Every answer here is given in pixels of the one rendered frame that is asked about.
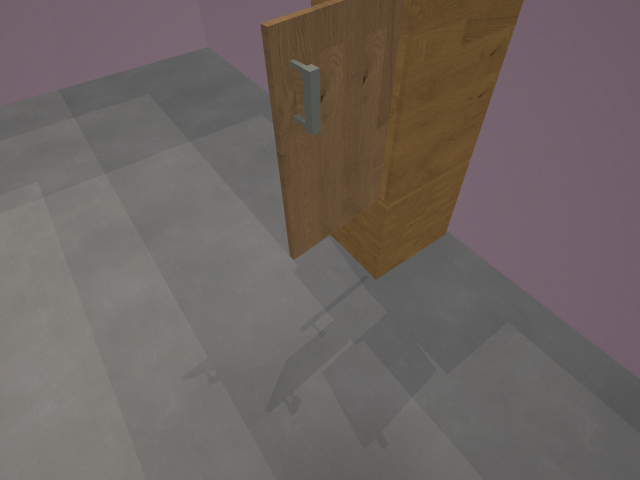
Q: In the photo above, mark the handle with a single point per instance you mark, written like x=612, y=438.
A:
x=311, y=92

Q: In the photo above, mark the cupboard door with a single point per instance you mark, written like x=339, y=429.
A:
x=331, y=177

